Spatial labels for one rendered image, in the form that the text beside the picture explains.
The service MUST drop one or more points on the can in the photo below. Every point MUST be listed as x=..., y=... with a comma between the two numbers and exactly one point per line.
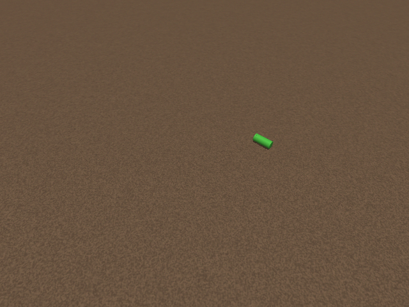
x=262, y=140

